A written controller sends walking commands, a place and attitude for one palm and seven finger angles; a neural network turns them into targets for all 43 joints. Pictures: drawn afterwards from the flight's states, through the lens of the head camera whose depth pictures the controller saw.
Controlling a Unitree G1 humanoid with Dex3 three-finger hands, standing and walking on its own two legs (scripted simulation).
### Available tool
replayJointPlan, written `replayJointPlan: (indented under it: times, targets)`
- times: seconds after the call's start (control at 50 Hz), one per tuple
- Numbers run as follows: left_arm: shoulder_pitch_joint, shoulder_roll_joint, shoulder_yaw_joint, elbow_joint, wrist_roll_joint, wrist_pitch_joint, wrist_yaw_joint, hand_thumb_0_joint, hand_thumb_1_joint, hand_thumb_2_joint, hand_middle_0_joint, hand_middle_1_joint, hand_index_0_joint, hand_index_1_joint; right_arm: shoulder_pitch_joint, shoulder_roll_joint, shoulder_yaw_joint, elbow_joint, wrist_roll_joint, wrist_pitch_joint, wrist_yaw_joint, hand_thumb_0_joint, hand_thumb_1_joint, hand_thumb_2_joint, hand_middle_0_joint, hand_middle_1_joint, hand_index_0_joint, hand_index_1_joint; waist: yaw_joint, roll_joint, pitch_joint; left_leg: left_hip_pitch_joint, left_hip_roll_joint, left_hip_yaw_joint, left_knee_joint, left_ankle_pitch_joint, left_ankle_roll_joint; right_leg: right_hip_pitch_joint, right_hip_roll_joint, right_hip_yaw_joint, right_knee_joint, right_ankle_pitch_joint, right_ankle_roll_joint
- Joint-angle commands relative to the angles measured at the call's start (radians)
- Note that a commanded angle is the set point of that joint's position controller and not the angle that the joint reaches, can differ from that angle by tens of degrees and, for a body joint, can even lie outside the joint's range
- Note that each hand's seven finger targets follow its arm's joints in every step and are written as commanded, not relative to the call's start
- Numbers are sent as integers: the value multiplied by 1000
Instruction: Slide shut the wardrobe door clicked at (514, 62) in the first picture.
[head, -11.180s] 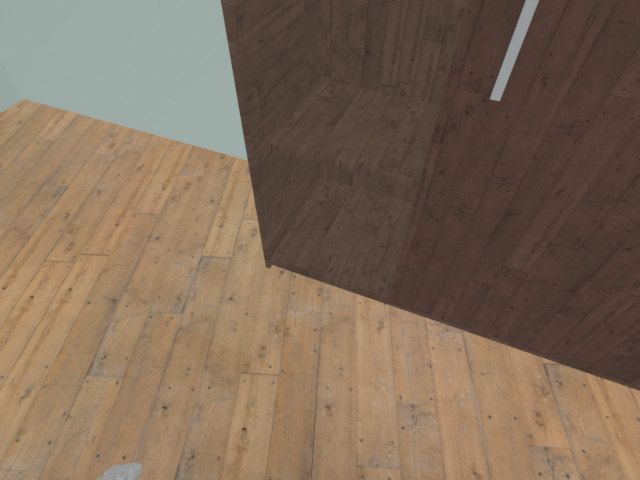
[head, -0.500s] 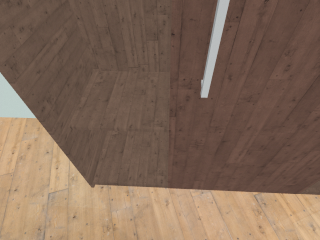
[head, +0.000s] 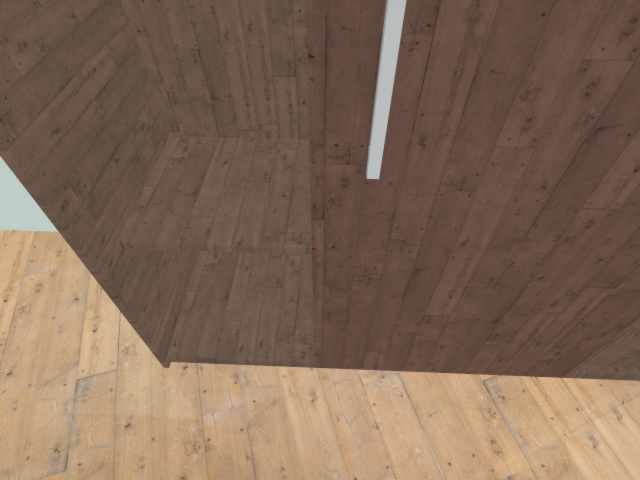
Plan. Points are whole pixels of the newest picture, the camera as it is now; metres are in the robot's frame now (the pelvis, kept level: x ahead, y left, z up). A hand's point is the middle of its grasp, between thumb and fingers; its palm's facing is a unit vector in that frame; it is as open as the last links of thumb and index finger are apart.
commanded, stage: come to a stop and stand still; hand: right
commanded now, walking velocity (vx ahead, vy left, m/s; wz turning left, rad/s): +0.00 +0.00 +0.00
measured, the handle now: (385, 60) +0.52 -0.06 +0.27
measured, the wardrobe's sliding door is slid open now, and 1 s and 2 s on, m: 0.48 0.48 0.48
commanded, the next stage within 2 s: look again from close up in 1.08 s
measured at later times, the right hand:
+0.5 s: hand out of the picture +0.05 -0.30 -0.18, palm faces -0.04 +0.97 -0.23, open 7.4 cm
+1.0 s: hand out of the picture -0.01 -0.21 -0.17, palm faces -0.07 +0.98 -0.21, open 7.3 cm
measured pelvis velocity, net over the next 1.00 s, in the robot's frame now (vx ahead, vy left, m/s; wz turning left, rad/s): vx -0.04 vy -0.03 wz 0.07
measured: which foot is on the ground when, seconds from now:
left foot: down 0.00-0.24, up 0.26-0.92, down 0.94-1.00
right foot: down 0.00-0.14, up 0.16-0.24, down 0.26-1.00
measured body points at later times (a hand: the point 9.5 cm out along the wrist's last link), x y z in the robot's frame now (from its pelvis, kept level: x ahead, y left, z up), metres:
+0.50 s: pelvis -0.03 -0.09 +0.00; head +0.00 -0.13 +0.45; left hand -0.06 +0.13 -0.13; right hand +0.05 -0.35 -0.16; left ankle -0.11 +0.05 -0.64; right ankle +0.01 -0.13 -0.73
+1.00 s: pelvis -0.04 -0.03 +0.01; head -0.02 -0.03 +0.46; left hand -0.10 +0.18 -0.16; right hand -0.01 -0.26 -0.15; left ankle -0.08 +0.08 -0.74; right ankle +0.01 -0.13 -0.73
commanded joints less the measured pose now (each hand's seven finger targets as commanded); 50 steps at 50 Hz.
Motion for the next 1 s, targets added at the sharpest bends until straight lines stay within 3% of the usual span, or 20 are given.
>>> replayJointPlan:
  times: [0.0, 0.06, 0.1, 0.12, 0.14, 0.16, 0.18, 0.2, 0.22, 0.24, 0.26, 0.28, 0.3, 0.34, 0.36, 0.44, 0.58, 0.84, 0.92, 0.98]
  targets:
    - [103, 77, 22, -22, 3, 4, 10, 0, 900, 900, -200, -300, -200, -300, 44, -120, -26, -29, 4, 3, -11, 0, -900, -900, 200, 300, 200, 300, 50, 109, 49, -415, 61, -75, -85, -246, 90, 236, -206, 273, 18, -342, 109]
    - [70, 100, 31, -54, 10, 1, 13, 0, 900, 900, -200, -300, -200, -300, 140, -120, -44, -19, 6, 12, -11, 0, -900, -900, 200, 300, 200, 300, -3, -56, 58, -260, -29, 51, 2, -219, 61, 78, -221, 300, -163, -398, 238]
    - [-111, 135, 49, -107, -2, 23, 11, 0, 900, 900, -200, -300, -200, -300, 400, -180, -89, 49, 1, 20, -16, 0, -900, -900, 200, 300, 200, 300, -174, 46, 115, 24, 23, 67, -163, -239, 109, -199, -38, 120, 73, -296, 426]
    - [-116, 90, 71, -126, -24, 41, 12, 0, 900, 900, -200, -300, -200, -300, 272, -241, -113, 9, 2, 13, -28, 0, -900, -900, 200, 300, 200, 300, -129, 479, 111, -355, 338, -322, -328, -389, 252, -39, -35, 244, 887, -357, 316]
    - [75, 155, 101, -125, -20, 25, -2, 0, 900, 900, -200, -300, -200, -300, -231, -237, -89, -154, -19, -12, -46, 0, -900, -900, 200, 300, 200, 300, 120, 437, 59, -675, 451, -389, -217, -128, 267, 26, -193, 542, 1279, -503, 90]
    - [264, 169, 114, -77, -12, 6, 4, 0, 900, 900, -200, -300, -200, -300, -543, -302, -98, -253, -33, -42, -48, 0, -900, -900, 200, 300, 200, 300, 266, 293, 43, -733, 358, -166, -142, 16, 188, 157, -226, 563, 1138, -501, -164]
    - [347, 126, 87, -50, -12, -22, -17, 0, 900, 900, -200, -300, -200, -300, -574, -281, -98, -281, -34, -41, -37, 0, -900, -900, 200, 300, 200, 300, 284, 159, 44, -469, 251, -34, 31, 46, 102, 79, -276, 503, 644, -520, -308]
    - [373, 83, 58, -36, 5, -28, -34, 0, 900, 900, -200, -300, -200, -300, -451, -192, -78, -254, -22, -18, -22, 0, -900, -900, 200, 300, 200, 300, 244, -34, 106, -370, 117, 38, 279, -44, 16, -19, -210, 347, 204, -328, -60]
    - [296, 90, 32, -42, 16, -38, -16, 0, 900, 900, -200, -300, -200, -300, -231, -162, -74, -200, -15, 6, -23, 0, -900, -900, 200, 300, 200, 300, 117, -258, 101, -422, -6, 15, 468, -232, 16, 12, -140, 306, 85, -242, 45]
    - [256, 120, 32, -72, 29, -48, 13, 0, 900, 900, -200, -300, -200, -300, -96, -116, -67, -157, -9, 20, -21, 0, -900, -900, 200, 300, 200, 300, 73, -404, 81, -461, -117, -40, 659, -321, -1, -12, -238, 569, -19, -89, 129]
    - [186, 167, 30, -122, 33, -47, 28, 0, 900, 900, -200, -300, -200, -300, -7, -109, -68, -154, 7, 31, -15, 0, -900, -900, 200, 300, 200, 300, 17, -428, -3, -359, -108, -148, 762, -284, 12, -153, -359, 757, -136, -182, 64]
    - [68, 195, 28, -174, 42, -36, 32, 0, 900, 900, -200, -300, -200, -300, 26, -126, -76, -165, 5, 29, 2, 0, -900, -900, 200, 300, 200, 300, -30, -289, -29, -302, -69, -152, 810, -204, 12, -260, -392, 748, -174, -493, -69]
    - [48, 174, 23, -181, 45, -40, 29, 0, 900, 900, -200, -300, -200, -300, -14, -148, -80, -129, -7, 54, -7, 0, -900, -900, 200, 300, 200, 300, -19, -305, -37, -366, -98, -168, 926, -165, 12, -261, -378, 876, -230, -646, -1]
    - [36, 137, 11, -178, 37, -39, 37, 0, 900, 900, -200, -300, -200, -300, -49, -193, -93, -131, -16, 59, 4, 0, -900, -900, 200, 300, 200, 300, -29, -110, 91, -443, -78, -198, 936, -14, 3, -275, -351, 784, -226, -573, 108]
    - [42, 132, 13, -176, 37, -45, 41, 0, 900, 900, -200, -300, -200, -300, -37, -196, -90, -135, -13, 50, 11, 0, -900, -900, 200, 300, 200, 300, -32, -31, 53, -452, -73, -191, 891, 27, 1, -177, -352, 717, -187, -466, 79]
    - [165, 107, 18, -139, 37, -61, 56, 0, 900, 900, -200, -300, -200, -300, -116, -187, -70, -180, -8, 41, 40, 0, -900, -900, 200, 300, 200, 300, 34, -11, -64, -476, -81, -160, 722, 27, 3, 104, -370, 593, -140, -210, -40]
    - [270, 99, 13, -95, 32, -62, 60, 0, 900, 900, -200, -300, -200, -300, -140, -165, -54, -196, -2, 51, 42, 0, -900, -900, 200, 300, 200, 300, 65, -57, -91, -431, -88, -111, 578, 2, -32, 240, -366, 472, -133, 175, 7]
    - [168, 112, 26, -51, 31, -29, 17, 0, 900, 900, -200, -300, -200, -300, -82, -118, -36, -117, 11, 25, 36, 0, -900, -900, 200, 300, 200, 300, 29, -105, -39, -30, -68, 40, 26, -19, 10, -39, -299, 423, -190, -320, -75]
    - [175, 1, -2, -42, 22, -22, 9, 0, 900, 900, -200, -300, -200, -300, -94, -186, -38, -111, 8, -4, 20, 0, -900, -900, 200, 300, 200, 300, 51, 112, 24, -147, 144, -215, -247, -197, 106, -46, -136, 249, 67, -202, 6]
    - [193, 9, -6, -22, 31, -18, 2, 0, 900, 900, -200, -300, -200, -300, -162, -175, -33, -133, 13, -26, 18, 0, -900, -900, 200, 300, 200, 300, 60, 166, 19, -180, 144, -223, -245, -80, 115, -9, -140, 225, 162, -102, 5]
